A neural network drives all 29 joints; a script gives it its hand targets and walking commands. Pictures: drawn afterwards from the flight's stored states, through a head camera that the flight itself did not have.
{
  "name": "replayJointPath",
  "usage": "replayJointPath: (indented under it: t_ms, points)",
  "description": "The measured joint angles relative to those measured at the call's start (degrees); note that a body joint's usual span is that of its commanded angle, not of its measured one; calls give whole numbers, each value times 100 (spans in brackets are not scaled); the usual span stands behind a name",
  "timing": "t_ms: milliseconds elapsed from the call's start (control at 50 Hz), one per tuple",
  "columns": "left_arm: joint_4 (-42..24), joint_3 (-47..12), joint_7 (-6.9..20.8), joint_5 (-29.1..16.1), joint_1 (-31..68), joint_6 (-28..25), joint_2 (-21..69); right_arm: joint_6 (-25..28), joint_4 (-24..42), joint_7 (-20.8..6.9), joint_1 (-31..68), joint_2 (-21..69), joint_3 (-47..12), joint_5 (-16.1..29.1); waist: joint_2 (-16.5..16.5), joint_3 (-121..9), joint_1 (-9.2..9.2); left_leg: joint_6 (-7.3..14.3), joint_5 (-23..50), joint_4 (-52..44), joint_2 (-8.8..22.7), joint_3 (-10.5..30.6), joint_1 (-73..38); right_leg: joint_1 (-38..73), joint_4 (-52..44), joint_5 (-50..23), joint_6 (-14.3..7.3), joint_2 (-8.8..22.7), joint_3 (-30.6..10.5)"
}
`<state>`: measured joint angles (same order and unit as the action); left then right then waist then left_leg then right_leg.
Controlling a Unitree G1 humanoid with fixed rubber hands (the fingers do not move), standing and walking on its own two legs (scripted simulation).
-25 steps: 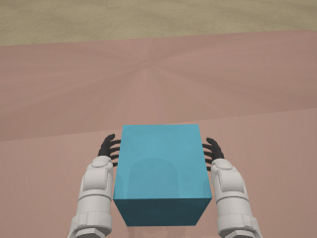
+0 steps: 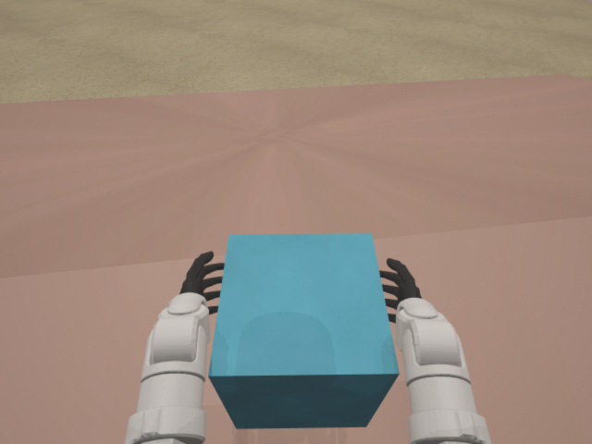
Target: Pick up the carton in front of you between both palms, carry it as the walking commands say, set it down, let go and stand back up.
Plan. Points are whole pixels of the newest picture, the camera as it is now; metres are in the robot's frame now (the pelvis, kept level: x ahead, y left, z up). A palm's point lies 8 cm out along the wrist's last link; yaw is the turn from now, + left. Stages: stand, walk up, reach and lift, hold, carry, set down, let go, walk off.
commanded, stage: hold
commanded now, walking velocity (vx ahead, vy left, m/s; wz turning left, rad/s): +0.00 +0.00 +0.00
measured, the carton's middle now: (300, 335) +0.28 +0.00 -0.03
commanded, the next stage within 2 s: carry in 0.32 s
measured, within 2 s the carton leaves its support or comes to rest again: neither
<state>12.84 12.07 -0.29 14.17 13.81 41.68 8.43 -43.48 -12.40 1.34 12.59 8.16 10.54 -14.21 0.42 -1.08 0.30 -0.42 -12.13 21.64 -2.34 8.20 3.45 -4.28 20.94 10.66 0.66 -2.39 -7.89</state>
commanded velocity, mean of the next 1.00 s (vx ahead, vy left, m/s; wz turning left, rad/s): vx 0.36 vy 0.00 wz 0.00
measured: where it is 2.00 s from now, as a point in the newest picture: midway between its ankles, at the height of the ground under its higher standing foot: (285, 324)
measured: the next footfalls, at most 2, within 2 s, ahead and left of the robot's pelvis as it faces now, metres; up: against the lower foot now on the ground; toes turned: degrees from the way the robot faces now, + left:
left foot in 0.90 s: +0.24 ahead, +0.13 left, +0.00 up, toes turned +12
right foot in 1.28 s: +0.59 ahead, -0.05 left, +0.00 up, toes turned -9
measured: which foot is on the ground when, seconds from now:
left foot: down 0.00-0.68, up 0.70-0.88, down 0.90-1.00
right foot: down 0.00-0.90, up 0.92-1.00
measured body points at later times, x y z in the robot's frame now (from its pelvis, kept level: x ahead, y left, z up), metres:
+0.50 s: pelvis +0.01 +0.01 -0.01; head -0.04 +0.02 +0.44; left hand +0.31 +0.17 +0.05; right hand +0.31 -0.14 +0.05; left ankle +0.00 +0.13 -0.74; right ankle +0.02 -0.13 -0.74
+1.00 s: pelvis +0.22 +0.05 -0.01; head +0.21 +0.05 +0.44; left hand +0.50 +0.21 +0.07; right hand +0.50 -0.10 +0.07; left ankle +0.20 +0.12 -0.75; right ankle +0.11 -0.07 -0.69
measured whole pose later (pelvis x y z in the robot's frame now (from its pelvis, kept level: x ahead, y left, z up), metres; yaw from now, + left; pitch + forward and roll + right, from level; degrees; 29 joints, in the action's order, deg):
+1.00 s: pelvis +0.22 +0.05 -0.01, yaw +0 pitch +5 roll +0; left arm -20.5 8.9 -5.8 5.3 10.3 70.6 7.8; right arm -70.6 17.5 6.0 10.7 7.9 5.3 -5.9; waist -0.5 -7.4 0.7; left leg 4.1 -17.9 29.8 1.2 -12.4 17.5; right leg -20.8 55.0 28.7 0.4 4.2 5.3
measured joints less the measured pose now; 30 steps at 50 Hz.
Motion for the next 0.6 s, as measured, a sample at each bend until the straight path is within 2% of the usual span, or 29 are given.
replayJointPath:
  t_ms: [300,360,420,480,540,600]
  points:
    - [284,293,72,196,352,41,84,-58,-268,-74,345,75,281,-169,-1,124,-6,-17,-7,201,-5,-13,124,-123,211,14,-4,-12,37]
    - [226,254,71,194,342,74,82,-87,-199,-80,324,70,273,-154,-18,-140,-46,-17,-298,547,52,-135,557,-509,494,233,8,48,195]
    - [-28,81,15,106,247,192,58,-196,64,-45,215,21,172,-14,-41,-391,-91,-8,-958,939,171,-357,978,-823,689,586,2,159,410]
    - [-490,-107,-106,-66,146,432,33,-394,444,29,150,-86,9,231,-149,-526,-96,17,-783,1017,198,-616,1169,-1065,900,458,27,324,493]
    - [-1031,-232,-212,-287,-38,834,-68,-763,782,136,145,-115,-164,446,-177,-689,-64,44,-449,927,210,-811,1168,-1334,1462,1171,34,466,616]
    - [-1407,-305,-290,-585,-95,1315,-285,-1218,1114,315,126,-64,-373,516,-27,-767,-4,64,-589,768,346,-882,1052,-1584,1767,1551,7,441,1069]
